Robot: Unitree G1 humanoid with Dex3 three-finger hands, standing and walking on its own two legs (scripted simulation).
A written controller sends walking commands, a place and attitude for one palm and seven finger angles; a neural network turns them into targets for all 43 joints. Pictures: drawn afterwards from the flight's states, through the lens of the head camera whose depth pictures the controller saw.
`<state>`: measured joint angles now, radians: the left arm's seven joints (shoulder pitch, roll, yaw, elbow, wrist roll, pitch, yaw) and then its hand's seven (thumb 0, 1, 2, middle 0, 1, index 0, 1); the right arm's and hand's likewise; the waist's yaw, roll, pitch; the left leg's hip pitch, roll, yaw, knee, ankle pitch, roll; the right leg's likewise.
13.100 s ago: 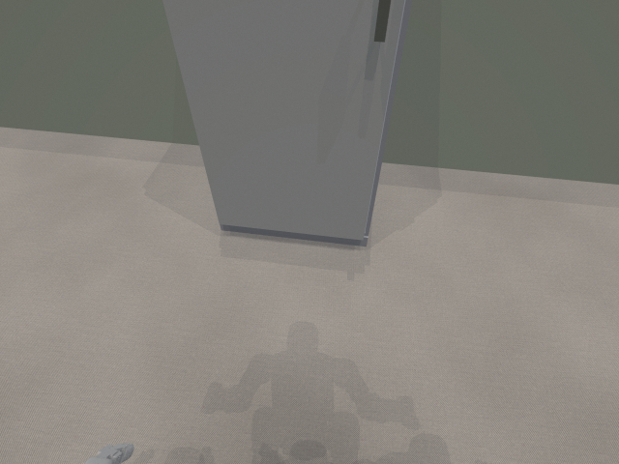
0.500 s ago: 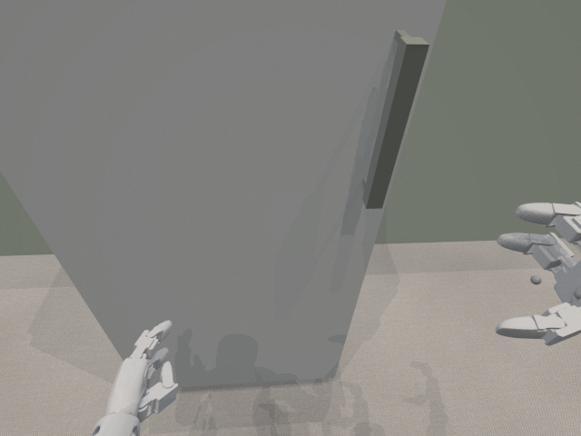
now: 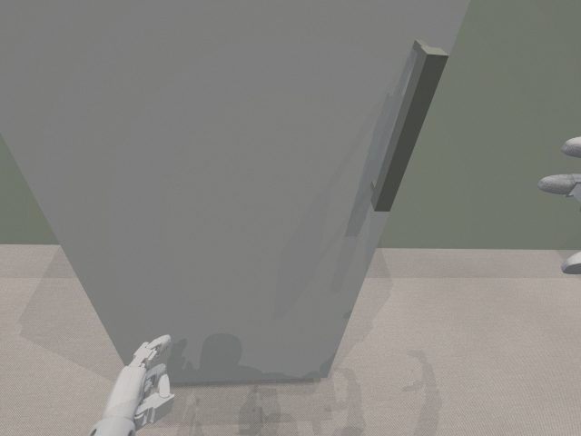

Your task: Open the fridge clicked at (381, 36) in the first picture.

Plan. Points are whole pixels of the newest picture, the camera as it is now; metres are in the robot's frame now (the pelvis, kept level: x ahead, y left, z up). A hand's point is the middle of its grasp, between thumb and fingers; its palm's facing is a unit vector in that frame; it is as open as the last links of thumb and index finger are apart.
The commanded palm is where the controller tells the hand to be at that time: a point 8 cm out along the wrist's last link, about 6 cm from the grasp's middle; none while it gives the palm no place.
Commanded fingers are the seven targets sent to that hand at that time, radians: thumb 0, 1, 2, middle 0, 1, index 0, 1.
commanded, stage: raise the hand to about handle height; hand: right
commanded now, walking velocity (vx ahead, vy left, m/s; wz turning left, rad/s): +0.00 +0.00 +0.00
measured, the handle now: (398, 133) +0.46 -0.13 +0.24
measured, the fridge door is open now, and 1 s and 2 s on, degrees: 0 0 0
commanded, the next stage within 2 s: move the hooked fingers beside the handle in 0.36 s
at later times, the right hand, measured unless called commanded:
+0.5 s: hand (571, 214) +0.29 -0.27 +0.25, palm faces +0.06 +0.99 -0.15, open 14.0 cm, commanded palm +0.25 -0.31 +0.26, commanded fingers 0.00 0.50 -0.30 0.30 1.20 0.30 1.20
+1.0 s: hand (542, 200) +0.32 -0.27 +0.24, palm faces +0.05 +0.99 -0.09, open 14.0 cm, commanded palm +0.29 -0.30 +0.26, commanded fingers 0.00 0.50 -0.30 0.30 1.20 0.30 1.20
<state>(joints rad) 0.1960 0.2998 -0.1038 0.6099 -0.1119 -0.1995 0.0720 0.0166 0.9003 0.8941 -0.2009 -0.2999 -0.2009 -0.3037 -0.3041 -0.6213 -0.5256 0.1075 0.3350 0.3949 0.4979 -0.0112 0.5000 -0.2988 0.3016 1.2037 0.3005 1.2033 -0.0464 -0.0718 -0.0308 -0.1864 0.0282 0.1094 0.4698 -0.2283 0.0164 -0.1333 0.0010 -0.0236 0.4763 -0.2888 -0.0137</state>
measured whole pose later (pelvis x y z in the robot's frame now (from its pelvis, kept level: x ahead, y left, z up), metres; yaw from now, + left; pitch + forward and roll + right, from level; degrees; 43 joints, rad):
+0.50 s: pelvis +0.00 +0.00 +0.00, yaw +0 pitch -3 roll +0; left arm 0.18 0.28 -0.10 0.60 -0.11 -0.22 0.08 0.02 0.90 0.89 -0.20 -0.30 -0.20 -0.30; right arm -0.26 -0.58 -0.52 0.05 0.33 0.40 0.47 -0.01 0.50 -0.30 0.30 1.20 0.30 1.20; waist -0.05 -0.07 -0.03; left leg -0.19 0.02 0.11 0.49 -0.25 0.02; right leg -0.13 -0.01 -0.02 0.49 -0.31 -0.01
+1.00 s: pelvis +0.01 +0.00 +0.00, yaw +0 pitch -2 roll +0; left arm 0.20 0.29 -0.09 0.61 -0.11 -0.19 0.09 0.02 0.90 0.89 -0.20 -0.30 -0.20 -0.30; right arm -0.37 -0.56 -0.47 0.17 0.30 0.37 0.42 -0.01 0.50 -0.30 0.30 1.20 0.30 1.20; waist -0.03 -0.06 -0.03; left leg -0.20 0.03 0.11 0.48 -0.25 0.02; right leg -0.14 0.00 -0.02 0.49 -0.30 -0.01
